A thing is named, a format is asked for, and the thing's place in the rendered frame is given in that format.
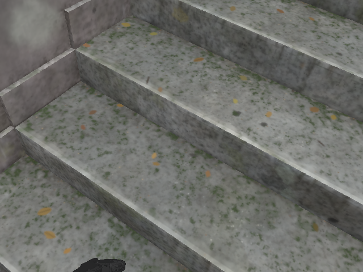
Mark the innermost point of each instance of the robot left hand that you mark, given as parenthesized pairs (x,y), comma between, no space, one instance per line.
(106,265)

